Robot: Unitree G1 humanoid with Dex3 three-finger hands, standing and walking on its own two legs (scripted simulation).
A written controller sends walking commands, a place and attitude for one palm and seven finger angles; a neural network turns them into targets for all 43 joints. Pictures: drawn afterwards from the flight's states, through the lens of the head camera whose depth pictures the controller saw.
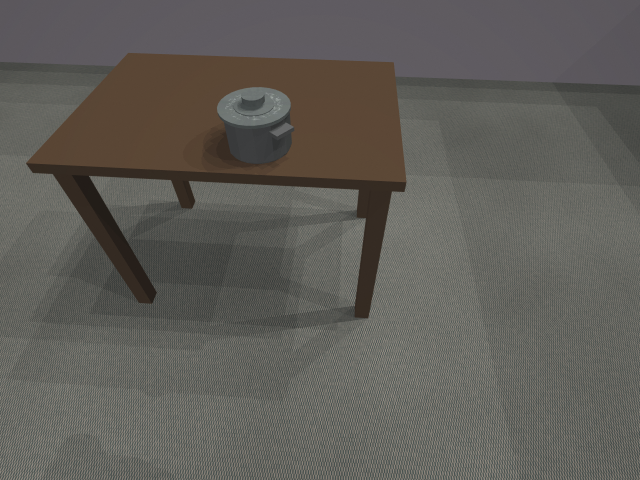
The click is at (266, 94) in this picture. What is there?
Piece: lid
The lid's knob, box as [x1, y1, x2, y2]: [241, 89, 264, 106]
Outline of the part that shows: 242,92 241,98 242,102 245,105 255,106 261,104 264,101 263,92 261,90 249,89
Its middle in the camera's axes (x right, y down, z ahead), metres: -0.16 -0.32 +0.88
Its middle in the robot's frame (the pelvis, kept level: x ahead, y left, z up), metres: +0.87 +0.20 +0.02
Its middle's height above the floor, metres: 0.80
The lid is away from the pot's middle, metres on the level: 0.00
